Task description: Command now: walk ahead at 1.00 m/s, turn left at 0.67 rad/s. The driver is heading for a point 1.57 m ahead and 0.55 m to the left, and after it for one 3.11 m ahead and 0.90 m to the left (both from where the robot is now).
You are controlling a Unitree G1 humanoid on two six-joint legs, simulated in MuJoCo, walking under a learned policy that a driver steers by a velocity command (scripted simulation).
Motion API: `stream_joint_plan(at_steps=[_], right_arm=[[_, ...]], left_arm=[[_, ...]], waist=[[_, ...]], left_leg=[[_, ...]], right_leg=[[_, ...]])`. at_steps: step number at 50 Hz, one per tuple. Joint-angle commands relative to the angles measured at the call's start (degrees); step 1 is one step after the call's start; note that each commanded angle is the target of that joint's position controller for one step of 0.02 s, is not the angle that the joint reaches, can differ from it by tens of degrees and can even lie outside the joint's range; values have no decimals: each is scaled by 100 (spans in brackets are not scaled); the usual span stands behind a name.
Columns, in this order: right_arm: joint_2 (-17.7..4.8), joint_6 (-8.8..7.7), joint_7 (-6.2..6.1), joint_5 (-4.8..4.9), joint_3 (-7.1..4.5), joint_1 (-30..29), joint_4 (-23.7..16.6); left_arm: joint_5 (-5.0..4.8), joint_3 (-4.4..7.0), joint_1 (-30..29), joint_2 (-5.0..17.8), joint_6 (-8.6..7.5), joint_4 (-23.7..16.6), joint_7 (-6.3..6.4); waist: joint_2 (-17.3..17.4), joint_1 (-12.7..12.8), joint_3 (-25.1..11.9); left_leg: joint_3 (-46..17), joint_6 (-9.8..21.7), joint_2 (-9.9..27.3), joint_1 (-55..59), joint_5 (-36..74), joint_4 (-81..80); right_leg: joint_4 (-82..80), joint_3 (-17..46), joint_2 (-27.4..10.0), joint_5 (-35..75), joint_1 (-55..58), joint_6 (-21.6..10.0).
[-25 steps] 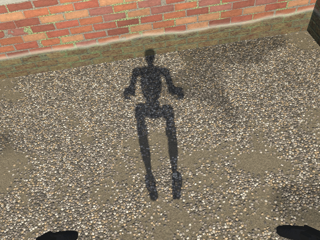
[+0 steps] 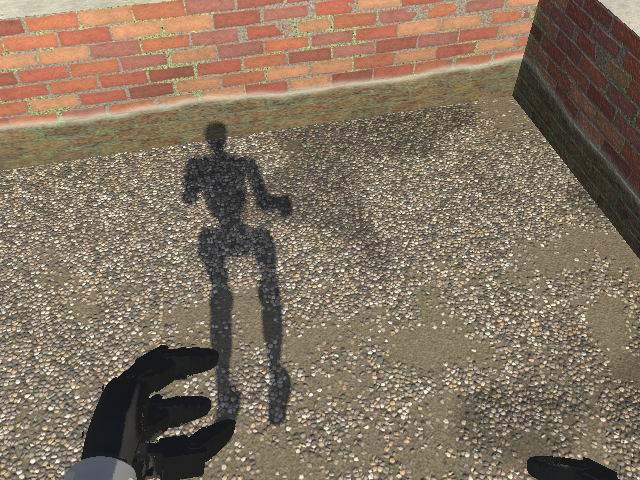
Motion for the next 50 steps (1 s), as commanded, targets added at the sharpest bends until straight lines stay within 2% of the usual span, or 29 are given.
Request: stream_joint_plan(at_steps=[1,2,5,9,11,13,16,17,21,22,25,27,28,29,30,31,32,33,35,36,39,40,43,44,45,46,47,48,50], right_arm=[[-284,-14,8,-25,-97,-378,-490],[-397,6,25,49,-159,-182,-431],[-417,100,64,-22,-165,-127,-288],[-517,80,145,24,-166,-634,-347],[-551,32,153,86,-176,-813,-449],[-510,13,126,116,-189,-752,-438],[-541,47,8,74,-233,-790,-427],[-588,79,2,-18,-248,-1138,-513],[-636,140,52,-53,-245,-1174,-509],[-551,150,36,-74,-216,-1045,-435],[-492,180,-8,-95,-148,-788,-405],[-479,196,-36,-74,-129,-576,-309],[-455,213,-76,-21,-127,-264,-143],[-610,224,-146,183,-184,222,64],[-817,238,-165,207,-246,266,128],[-969,265,-182,5,-279,-226,-105],[-928,169,-209,-212,-255,-614,-361],[-1027,36,-240,-333,-297,-803,-519],[-975,-78,-262,-419,-315,-1019,-635],[-874,-84,-250,-421,-309,-859,-632],[-879,-73,-153,-427,-376,-466,-550],[-918,-45,-114,-408,-402,-426,-518],[-752,21,-23,-352,-329,-587,-468],[-510,31,-27,-278,-247,-566,-473],[-262,23,34,-134,-130,-939,-687],[-528,-48,60,-170,-126,-936,-577],[-376,-103,139,-183,-46,-680,-358],[-185,-129,204,-267,31,-582,-199],[-395,-100,199,-503,-12,-628,-214]], left_arm=[[-5,192,-279,546,-37,-430,142],[-96,249,-307,660,-12,-454,165],[-168,313,-434,719,18,-447,186],[-244,343,-363,554,59,-425,65],[-228,405,-211,670,54,-391,25],[-192,472,126,781,33,-259,38],[-112,581,986,1103,11,29,154],[-20,573,1101,1121,18,60,217],[65,455,990,1017,-89,274,267],[20,396,918,845,-102,292,240],[-6,403,878,969,-34,452,165],[-101,403,620,953,79,448,98],[-137,356,545,796,144,393,55],[-114,290,369,653,244,214,-38],[-148,263,180,567,327,-8,-97],[-90,267,74,530,337,-217,-102],[8,293,58,604,254,-273,-86],[-43,315,264,615,166,-299,34],[71,253,616,592,18,-297,237],[91,243,680,578,-1,-266,259],[0,228,432,638,106,-247,240],[-60,212,380,583,156,-253,213],[-147,154,1202,337,243,179,92],[-27,132,1427,324,223,259,69],[119,165,1462,638,169,212,78],[166,-6,1043,332,109,151,98],[55,-134,344,53,48,78,110],[-46,-113,55,140,20,119,99],[-111,83,400,553,-31,226,55]], waist=[[-762,131,-650],[-814,78,-749],[-399,-135,-541],[714,-79,-334],[627,-30,-408],[220,41,-641],[-689,426,-792],[-574,513,-579],[-355,245,-547],[-282,167,-629],[-321,-3,-565],[104,-196,-530],[587,-327,-476],[1175,-629,-444],[1874,-714,-193],[2236,-651,-161],[1628,-553,-634],[1113,-285,-1085],[623,40,-1646],[480,10,-1728],[118,-134,-1503],[209,-173,-1337],[513,207,-1072],[310,272,-953],[-1186,439,-864],[-965,225,-323],[-631,-312,-199],[-496,-520,-160],[-467,-415,-341]], left_leg=[[220,266,7,-682,152,29],[370,396,-85,-439,35,-17],[552,592,-88,-9,230,-306],[-470,781,217,-786,-23,-1002],[-775,776,247,-1181,-128,-1049],[-580,724,89,-1357,27,-666],[191,674,-23,-2042,-466,855],[289,641,209,-2171,-366,1262],[495,476,699,-2121,-117,1570],[592,430,746,-2077,-75,1535],[909,528,793,-1333,201,1300],[1096,676,782,-740,567,840],[1127,764,603,-409,720,441],[840,942,175,-520,741,-209],[-134,1162,271,-694,752,-482],[-1293,1581,632,-504,835,-537],[-2003,1802,919,-277,1304,-657],[-2390,1847,1146,-210,1711,-728],[-2583,1696,1055,-25,1812,-643],[-2642,1650,972,137,1695,-721],[-2647,1446,658,143,1237,-962],[-2626,1329,513,-112,999,-1135],[-2264,786,244,-1315,-805,-1631],[-1874,347,-44,-2039,-1527,-1391],[-865,41,-556,-2358,-1569,-147],[-999,-57,-594,-1904,-984,-275],[-727,-94,-57,-600,-102,-1014],[-526,-83,45,515,869,-1563],[-531,13,152,1237,1044,-1310]], right_leg=[[-1384,1207,-1178,-514,1134,904],[-1600,1162,-1124,-714,1080,1078],[-1536,407,-912,-299,879,1349],[-400,-248,-522,651,1529,1227],[-304,-120,-621,735,1896,1166],[-421,9,-889,669,2302,1091],[-1309,783,-1999,-548,2462,978],[-1559,950,-2304,-988,2049,869],[-1435,508,-2503,-874,1469,622],[-1325,347,-2569,-597,1503,667],[-1245,-373,-2459,-792,740,705],[-840,-860,-2321,-1264,341,678],[-249,-1297,-1880,-1248,131,803],[548,-1714,-1153,-952,160,1100],[1636,-1548,-785,-1157,-370,1168],[2893,-928,-548,-1885,-1461,1270],[3695,-152,-342,-1977,-2002,1358],[4078,497,-319,-1859,-2021,1328],[4088,1024,-339,-1530,-1887,1114],[3883,1065,-280,-1517,-1850,1040],[2444,1078,-110,-2089,-1314,848],[1848,947,23,-2181,-865,756],[176,477,176,-906,1180,234],[-575,840,-180,-1077,2116,-60],[-1275,2778,-1460,-1947,1923,-562],[-1677,3466,-1821,-559,1005,-709],[-1721,2878,-1494,-358,212,-466],[-1700,2223,-895,-986,-410,-60],[-1700,1982,-478,-1359,-602,222]])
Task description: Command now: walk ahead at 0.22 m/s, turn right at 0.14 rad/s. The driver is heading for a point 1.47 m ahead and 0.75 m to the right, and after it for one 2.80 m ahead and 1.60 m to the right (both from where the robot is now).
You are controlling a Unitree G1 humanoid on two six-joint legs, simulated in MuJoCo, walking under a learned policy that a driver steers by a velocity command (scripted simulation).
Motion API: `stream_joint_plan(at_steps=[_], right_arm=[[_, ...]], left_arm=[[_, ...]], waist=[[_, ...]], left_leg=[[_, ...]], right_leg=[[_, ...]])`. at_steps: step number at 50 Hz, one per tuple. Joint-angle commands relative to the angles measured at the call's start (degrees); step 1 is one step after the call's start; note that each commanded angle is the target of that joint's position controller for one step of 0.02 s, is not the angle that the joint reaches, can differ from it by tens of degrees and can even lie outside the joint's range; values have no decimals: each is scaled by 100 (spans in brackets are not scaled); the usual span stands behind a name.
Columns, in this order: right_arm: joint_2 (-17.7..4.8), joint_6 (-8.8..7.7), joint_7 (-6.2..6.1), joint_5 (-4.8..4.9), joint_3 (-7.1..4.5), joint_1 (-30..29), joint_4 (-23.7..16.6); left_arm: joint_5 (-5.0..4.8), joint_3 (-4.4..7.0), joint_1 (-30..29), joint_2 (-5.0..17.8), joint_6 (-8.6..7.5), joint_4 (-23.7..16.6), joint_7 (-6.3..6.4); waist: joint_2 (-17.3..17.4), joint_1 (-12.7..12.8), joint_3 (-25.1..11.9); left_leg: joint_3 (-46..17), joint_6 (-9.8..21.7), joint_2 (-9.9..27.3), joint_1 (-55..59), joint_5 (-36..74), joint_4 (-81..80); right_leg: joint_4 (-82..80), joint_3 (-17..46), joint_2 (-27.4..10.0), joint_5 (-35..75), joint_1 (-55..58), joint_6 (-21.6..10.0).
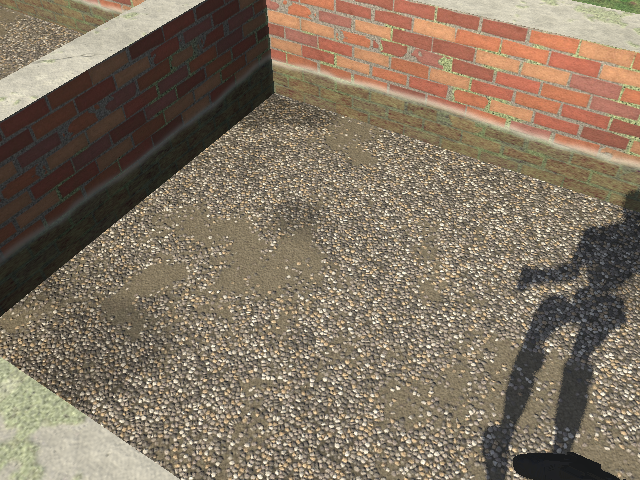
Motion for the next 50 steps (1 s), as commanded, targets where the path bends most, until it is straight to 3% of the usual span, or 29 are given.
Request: stream_joint_plan(at_steps=[1,3,5,6,7,10,19,20,21,23,25,30,34,35,38,39,40,44,50], right_arm=[[-572,-110,11,-193,-109,-298,-472],[-753,-123,-65,-177,-131,-83,-470],[-577,-146,-143,-111,-47,-26,-493],[-470,-170,-176,-92,-2,-110,-506],[-393,-186,-226,-80,26,-201,-505],[-426,-187,-284,-57,29,-260,-505],[-547,-224,-192,-10,-19,35,-432],[-345,-196,-148,-150,183,164,-397],[-311,-195,-99,-76,164,80,-377],[-477,-229,-50,-2,129,81,-364],[-603,-231,-58,8,99,234,-329],[-514,-212,-74,-65,143,387,-305],[-499,-221,-44,-89,170,438,-273],[-648,-187,-117,-127,162,360,-315],[-651,-144,-195,-131,186,416,-302],[-658,-137,-202,-128,193,435,-301],[-538,-106,-232,-65,225,498,-225],[-713,-127,-291,-61,204,512,-163],[-767,-108,-330,-72,214,562,-139]], left_arm=[[-134,234,-1037,738,-173,-553,-77],[-221,334,-982,804,-101,-661,-150],[-225,323,-642,686,9,-663,-193],[-188,331,-414,690,61,-594,-209],[-166,321,-253,667,80,-509,-211],[-124,311,-313,666,121,-432,-217],[-78,242,-683,673,255,-374,-192],[153,13,-64,263,295,-291,-132],[119,33,-51,349,309,-180,-96],[91,35,-201,575,260,-190,-41],[61,3,-153,653,199,-143,-10],[33,-109,-108,640,103,-109,33],[53,-152,71,671,116,-71,49],[137,-167,-20,747,130,-118,84],[132,-195,66,770,149,-54,114],[136,-201,97,780,159,-39,116],[121,-161,180,881,169,54,170],[101,-160,243,927,165,80,232],[107,-153,248,991,116,115,246]], waist=[[-730,-501,6],[-253,-507,35],[392,-305,-169],[540,-167,-235],[528,-61,-359],[322,5,-526],[-171,36,-366],[-45,352,-767],[-104,328,-353],[-215,229,-105],[-275,140,-62],[-336,-13,-30],[-246,-15,-146],[-254,16,-235],[-242,4,-270],[-236,12,-230],[-448,-6,-60],[-238,42,-60],[-253,42,-72]], left_leg=[[-627,-144,918,1659,-373,-393],[-710,-74,1155,1167,-922,-583],[-1311,211,1682,951,-1080,-1108],[-1502,398,1847,911,-792,-1184],[-1488,488,1884,917,-455,-1147],[-1165,356,1692,811,-358,-1083],[-790,261,1519,686,-667,-1056],[-1516,366,1932,857,-929,-1577],[-1473,375,1893,675,-1065,-1652],[-1249,347,1737,794,-988,-1637],[-1094,371,1643,1116,-910,-1575],[-879,445,1564,1553,-230,-1339],[-777,463,1493,1718,175,-1212],[-796,442,1540,1816,578,-1196],[-755,417,1511,1959,853,-1140],[-751,416,1503,1938,822,-1154],[-682,446,1408,1756,844,-1245],[-628,359,1346,1715,838,-1340],[-676,356,1358,1733,758,-1398]], right_leg=[[-1341,1144,-289,-713,-1419,-196],[-737,1054,-153,-514,-1210,-253],[99,622,89,-372,-982,-100],[172,534,115,-365,-930,-33],[87,533,92,-333,-769,2],[-148,588,73,-91,-404,1],[-426,828,-64,156,-355,-18],[-447,1146,-472,-48,160,-237],[-512,1132,-519,145,34,-295],[-671,1151,-550,280,-185,-311],[-839,1166,-554,233,-435,-290],[-1040,1216,-549,347,-704,-297],[-1095,1228,-520,419,-624,-304],[-1190,1248,-530,587,-539,-286],[-1214,1205,-497,702,-477,-268],[-1230,1195,-490,711,-462,-271],[-1319,1160,-466,1004,-358,-302],[-1381,1152,-464,1173,-104,-321],[-1468,1106,-451,1181,5,-301]])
